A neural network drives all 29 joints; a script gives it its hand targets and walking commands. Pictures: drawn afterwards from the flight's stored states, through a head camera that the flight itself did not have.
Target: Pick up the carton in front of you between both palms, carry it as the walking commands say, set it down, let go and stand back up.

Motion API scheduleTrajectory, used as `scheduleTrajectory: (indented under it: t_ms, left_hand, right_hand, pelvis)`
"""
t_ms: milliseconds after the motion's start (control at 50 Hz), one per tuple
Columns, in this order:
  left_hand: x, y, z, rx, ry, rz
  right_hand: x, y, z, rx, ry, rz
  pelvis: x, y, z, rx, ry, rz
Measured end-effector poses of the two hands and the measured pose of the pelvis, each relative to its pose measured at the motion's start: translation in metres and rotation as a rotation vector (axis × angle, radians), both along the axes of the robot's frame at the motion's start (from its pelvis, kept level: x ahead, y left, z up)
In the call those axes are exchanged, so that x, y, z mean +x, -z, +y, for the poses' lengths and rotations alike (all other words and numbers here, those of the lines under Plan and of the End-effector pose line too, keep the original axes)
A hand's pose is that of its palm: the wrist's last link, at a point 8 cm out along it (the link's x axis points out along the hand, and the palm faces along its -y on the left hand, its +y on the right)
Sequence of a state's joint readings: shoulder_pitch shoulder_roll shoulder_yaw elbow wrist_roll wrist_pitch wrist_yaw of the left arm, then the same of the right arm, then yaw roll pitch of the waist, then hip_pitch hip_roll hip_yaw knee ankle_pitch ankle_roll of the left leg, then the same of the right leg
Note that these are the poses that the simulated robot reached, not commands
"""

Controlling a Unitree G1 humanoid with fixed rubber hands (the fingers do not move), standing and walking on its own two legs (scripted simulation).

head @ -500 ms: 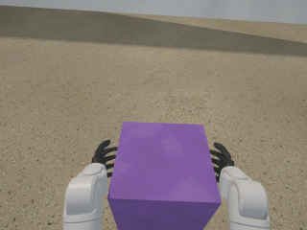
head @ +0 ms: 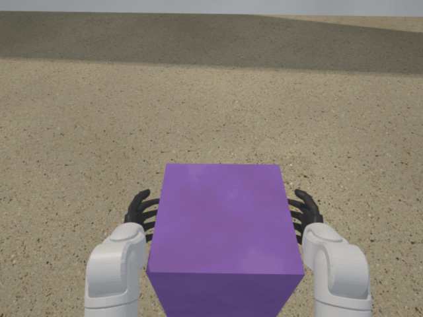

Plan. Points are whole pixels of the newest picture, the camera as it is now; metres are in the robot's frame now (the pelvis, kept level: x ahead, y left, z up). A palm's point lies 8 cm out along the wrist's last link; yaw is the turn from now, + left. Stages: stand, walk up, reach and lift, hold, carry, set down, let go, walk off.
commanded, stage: carry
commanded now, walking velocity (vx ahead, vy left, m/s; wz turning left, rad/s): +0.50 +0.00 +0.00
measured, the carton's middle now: (221, 245) +0.27 +0.01 +0.00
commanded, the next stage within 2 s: none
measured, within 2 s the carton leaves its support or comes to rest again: neither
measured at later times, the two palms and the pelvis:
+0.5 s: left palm (155, 111) +0.61 +0.18 +0.07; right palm (271, 111) +0.59 -0.12 +0.08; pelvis +0.33 +0.05 +0.00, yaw -3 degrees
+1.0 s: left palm (181, 60) +0.87 +0.14 +0.07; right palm (272, 60) +0.87 -0.16 +0.07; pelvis +0.60 +0.00 -0.01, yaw -1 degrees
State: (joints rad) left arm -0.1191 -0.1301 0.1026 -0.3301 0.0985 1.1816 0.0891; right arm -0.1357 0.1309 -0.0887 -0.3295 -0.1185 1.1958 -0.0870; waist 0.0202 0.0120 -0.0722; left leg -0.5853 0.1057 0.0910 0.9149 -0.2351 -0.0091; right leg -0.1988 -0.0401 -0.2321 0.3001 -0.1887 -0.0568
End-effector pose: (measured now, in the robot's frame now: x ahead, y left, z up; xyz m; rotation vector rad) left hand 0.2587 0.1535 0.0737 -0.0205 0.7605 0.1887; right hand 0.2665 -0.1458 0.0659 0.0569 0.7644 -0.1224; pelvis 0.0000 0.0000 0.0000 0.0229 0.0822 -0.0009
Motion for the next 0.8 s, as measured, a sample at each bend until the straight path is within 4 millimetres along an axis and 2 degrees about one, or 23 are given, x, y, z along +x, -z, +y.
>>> scheduleTrajectory:
  t_ms: [140, 200, 260, 340, 420, 520, 620, 720, 760, 800]
  left_hand:
    - [0.103, -0.014, 0.007, -0.011, 0.032, -0.091]
    - [0.154, -0.007, 0.016, -0.026, 0.045, -0.109]
    - [0.205, 0.010, 0.027, -0.054, 0.051, -0.099]
    - [0.253, 0.022, 0.031, -0.058, 0.071, 0.005]
    - [0.299, 0.018, 0.030, -0.059, 0.094, 0.030]
    - [0.360, 0.002, 0.028, -0.055, 0.089, -0.024]
    - [0.429, -0.010, 0.018, -0.049, 0.062, -0.090]
    - [0.506, 0.000, -0.004, -0.027, 0.039, -0.115]
    - [0.531, 0.007, -0.011, -0.003, 0.042, -0.076]
    - [0.548, 0.013, -0.015, 0.002, 0.036, -0.025]
  right_hand:
    - [0.094, -0.017, 0.007, -0.012, 0.032, -0.091]
    - [0.141, -0.014, 0.016, -0.024, 0.045, -0.109]
    - [0.188, -0.004, 0.027, -0.048, 0.055, -0.098]
    - [0.229, 0.007, 0.032, -0.050, 0.078, 0.005]
    - [0.269, 0.002, 0.031, -0.057, 0.094, 0.031]
    - [0.334, -0.014, 0.029, -0.057, 0.086, -0.022]
    - [0.411, -0.023, 0.019, -0.048, 0.060, -0.089]
    - [0.493, -0.006, -0.003, -0.020, 0.042, -0.114]
    - [0.519, 0.006, -0.011, 0.010, 0.050, -0.075]
    - [0.537, 0.015, -0.014, 0.025, 0.053, -0.023]
  pelvis:
    - [0.100, 0.007, 0.014, -0.009, 0.009, -0.006]
    - [0.150, 0.019, 0.026, -0.019, 0.021, -0.016]
    - [0.197, 0.032, 0.038, -0.001, 0.038, -0.027]
    - [0.240, 0.019, 0.048, -0.024, 0.058, -0.017]
    - [0.284, 0.005, 0.051, -0.044, 0.056, -0.008]
    - [0.348, -0.002, 0.046, -0.053, 0.045, -0.002]
    - [0.421, 0.005, 0.030, -0.043, 0.040, -0.011]
    - [0.499, 0.029, 0.004, -0.029, 0.019, -0.037]
    - [0.518, 0.029, -0.001, -0.044, 0.013, -0.033]
    - [0.532, 0.024, -0.005, -0.035, 0.002, -0.027]
